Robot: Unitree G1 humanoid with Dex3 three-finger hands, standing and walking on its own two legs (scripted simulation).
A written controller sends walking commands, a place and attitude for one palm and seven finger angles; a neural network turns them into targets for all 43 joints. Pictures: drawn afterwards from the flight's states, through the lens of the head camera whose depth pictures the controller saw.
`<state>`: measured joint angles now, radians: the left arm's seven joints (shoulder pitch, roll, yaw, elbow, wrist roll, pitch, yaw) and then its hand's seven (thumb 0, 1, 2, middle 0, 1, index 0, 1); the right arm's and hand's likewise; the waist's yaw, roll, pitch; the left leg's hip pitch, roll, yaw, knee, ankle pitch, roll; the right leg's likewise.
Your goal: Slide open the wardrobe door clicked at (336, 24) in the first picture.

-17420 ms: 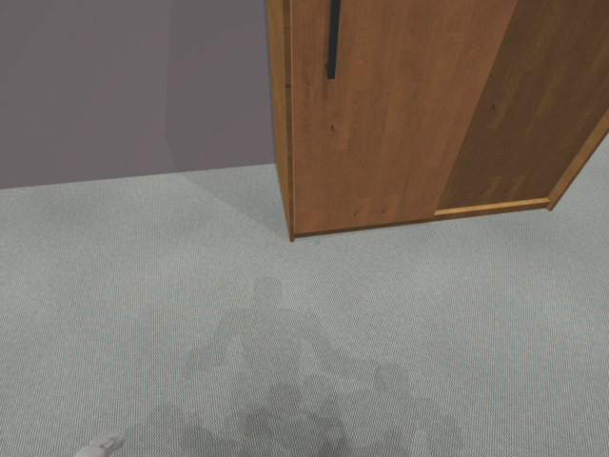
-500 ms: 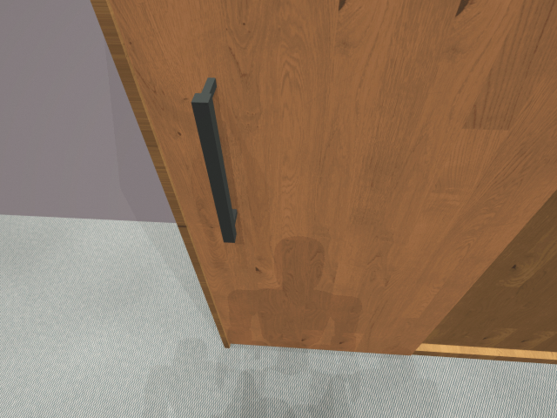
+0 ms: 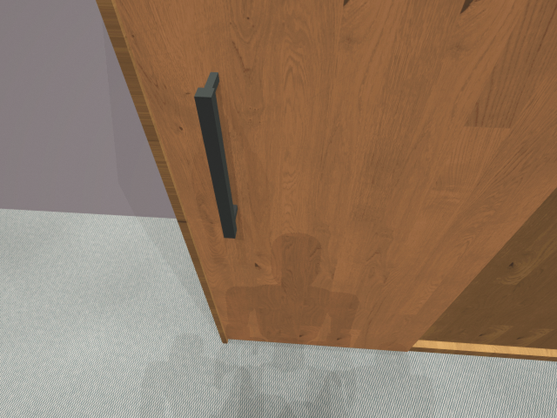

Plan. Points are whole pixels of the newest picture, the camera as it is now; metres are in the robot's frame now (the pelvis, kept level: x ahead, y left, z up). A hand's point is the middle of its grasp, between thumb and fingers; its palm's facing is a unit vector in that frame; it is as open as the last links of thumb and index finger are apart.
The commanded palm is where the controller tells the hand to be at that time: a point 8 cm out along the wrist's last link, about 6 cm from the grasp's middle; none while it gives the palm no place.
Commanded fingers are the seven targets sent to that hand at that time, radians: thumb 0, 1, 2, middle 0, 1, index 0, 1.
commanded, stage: look again from close up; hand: left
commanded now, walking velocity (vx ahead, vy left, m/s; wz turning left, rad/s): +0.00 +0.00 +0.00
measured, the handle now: (222, 168) +0.44 +0.12 +0.13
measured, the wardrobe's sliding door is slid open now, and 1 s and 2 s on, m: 0.00 0.00 0.00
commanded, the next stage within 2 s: raise the hand with hooked fingers in 0.12 s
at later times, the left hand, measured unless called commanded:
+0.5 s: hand (166, 330) +0.22 +0.17 +0.03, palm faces +0.10 -1.00 -0.02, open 7.8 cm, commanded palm +0.12 +0.23 -0.03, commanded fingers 0.00 0.55 0.75 -0.23 -0.53 -0.23 -0.53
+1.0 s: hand (127, 341) +0.21 +0.22 +0.02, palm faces -0.09 -0.99 -0.07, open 10.7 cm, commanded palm +0.16 +0.28 +0.04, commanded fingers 0.00 -0.03 0.50 -0.27 -0.90 -0.27 -0.90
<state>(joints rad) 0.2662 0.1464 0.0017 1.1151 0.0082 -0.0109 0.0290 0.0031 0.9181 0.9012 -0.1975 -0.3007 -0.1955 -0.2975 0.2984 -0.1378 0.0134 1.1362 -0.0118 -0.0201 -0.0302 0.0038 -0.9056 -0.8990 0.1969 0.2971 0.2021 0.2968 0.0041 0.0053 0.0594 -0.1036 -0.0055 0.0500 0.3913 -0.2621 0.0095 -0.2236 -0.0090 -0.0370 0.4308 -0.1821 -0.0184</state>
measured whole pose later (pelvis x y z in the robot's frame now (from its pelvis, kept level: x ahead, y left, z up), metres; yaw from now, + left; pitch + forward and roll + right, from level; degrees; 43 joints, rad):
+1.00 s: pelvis -0.01 +0.01 -0.05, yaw +2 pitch +7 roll -1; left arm 0.30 0.32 0.24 -0.01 -0.33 -0.20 -0.42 0.00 0.19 0.60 -0.25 -0.76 -0.25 -0.76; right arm 0.23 -0.19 0.08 0.57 0.05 -0.23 -0.06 0.02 -0.90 -0.90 0.20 0.30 0.21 0.30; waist 0.00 0.05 -0.07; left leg -0.55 0.00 0.00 0.90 -0.48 0.02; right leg -0.62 -0.02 -0.08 0.85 -0.36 -0.01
